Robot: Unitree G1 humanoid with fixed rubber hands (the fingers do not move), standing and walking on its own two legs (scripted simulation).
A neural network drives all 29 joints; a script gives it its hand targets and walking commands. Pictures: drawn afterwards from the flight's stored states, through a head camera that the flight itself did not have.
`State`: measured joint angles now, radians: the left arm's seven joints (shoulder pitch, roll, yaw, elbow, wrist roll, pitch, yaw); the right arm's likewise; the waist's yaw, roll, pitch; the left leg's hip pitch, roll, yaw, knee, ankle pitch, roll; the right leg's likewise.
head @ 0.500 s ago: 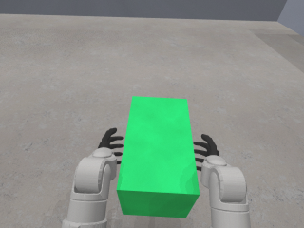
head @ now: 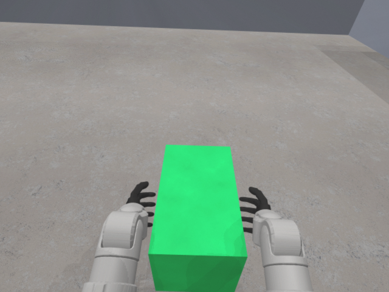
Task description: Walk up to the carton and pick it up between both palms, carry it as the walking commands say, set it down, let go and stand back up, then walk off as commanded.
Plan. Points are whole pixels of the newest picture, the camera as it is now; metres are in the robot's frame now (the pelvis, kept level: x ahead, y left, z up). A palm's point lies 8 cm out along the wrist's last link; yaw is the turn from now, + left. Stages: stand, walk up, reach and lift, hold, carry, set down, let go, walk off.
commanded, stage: carry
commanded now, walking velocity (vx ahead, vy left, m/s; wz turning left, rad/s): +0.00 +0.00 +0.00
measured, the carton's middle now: (196, 211) +0.35 -0.01 -0.04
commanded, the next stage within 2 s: hold in 1.82 s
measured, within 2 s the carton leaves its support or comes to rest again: neither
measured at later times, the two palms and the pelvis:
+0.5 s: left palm (125, 234) +0.25 +0.14 +0.03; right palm (260, 241) +0.24 -0.13 +0.03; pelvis -0.03 +0.00 +0.00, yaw +0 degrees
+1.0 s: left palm (138, 226) +0.27 +0.12 +0.02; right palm (264, 237) +0.26 -0.15 +0.01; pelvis -0.02 -0.01 +0.00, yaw +0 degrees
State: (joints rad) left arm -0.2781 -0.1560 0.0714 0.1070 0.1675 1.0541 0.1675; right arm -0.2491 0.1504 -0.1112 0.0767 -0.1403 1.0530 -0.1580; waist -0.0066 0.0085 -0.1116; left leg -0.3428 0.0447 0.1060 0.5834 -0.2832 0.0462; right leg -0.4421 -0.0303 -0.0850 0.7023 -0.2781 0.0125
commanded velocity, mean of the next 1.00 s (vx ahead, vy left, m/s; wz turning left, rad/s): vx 0.00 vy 0.00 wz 0.00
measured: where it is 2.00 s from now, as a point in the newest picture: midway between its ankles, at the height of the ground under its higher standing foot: outside the picture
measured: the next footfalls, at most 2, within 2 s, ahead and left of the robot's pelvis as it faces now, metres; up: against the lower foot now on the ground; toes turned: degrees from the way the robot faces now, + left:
right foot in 0.04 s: +0.05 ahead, -0.14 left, +0.00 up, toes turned +4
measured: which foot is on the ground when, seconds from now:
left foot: down 0.00-1.00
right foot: up 0.00-0.02, down 0.04-1.00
